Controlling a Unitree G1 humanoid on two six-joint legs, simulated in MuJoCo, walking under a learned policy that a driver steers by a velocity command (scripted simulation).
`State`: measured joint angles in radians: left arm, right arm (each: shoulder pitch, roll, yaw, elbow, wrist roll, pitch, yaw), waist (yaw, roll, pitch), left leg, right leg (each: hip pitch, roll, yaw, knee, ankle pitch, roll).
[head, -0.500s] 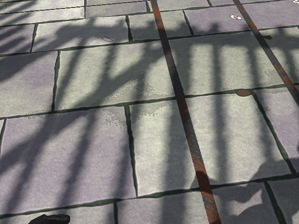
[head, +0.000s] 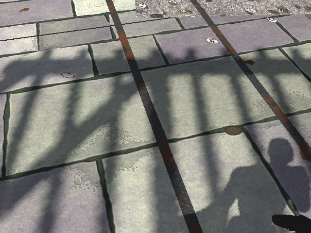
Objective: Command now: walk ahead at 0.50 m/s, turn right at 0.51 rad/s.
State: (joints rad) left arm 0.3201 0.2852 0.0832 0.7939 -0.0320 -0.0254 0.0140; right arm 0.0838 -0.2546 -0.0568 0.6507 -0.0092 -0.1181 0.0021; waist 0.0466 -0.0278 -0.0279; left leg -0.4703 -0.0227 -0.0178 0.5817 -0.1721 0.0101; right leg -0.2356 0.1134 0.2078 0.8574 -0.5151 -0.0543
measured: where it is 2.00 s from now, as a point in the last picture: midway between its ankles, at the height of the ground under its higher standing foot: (138, 141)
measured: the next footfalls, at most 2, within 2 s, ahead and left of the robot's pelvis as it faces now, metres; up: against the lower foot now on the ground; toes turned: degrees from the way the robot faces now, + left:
right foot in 0.42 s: +0.35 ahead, -0.17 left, +0.00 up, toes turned -5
left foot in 0.96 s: +0.64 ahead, +0.08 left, +0.00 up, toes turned +15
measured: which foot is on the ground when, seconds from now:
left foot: down 0.00-0.44, up 0.46-0.94, down 0.96-1.00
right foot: up 0.00-0.40, down 0.42-0.98, up 1.00-1.00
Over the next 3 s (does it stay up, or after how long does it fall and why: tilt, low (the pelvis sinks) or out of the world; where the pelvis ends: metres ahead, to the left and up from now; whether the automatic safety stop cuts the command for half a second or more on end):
stays up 1.48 0.51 0.00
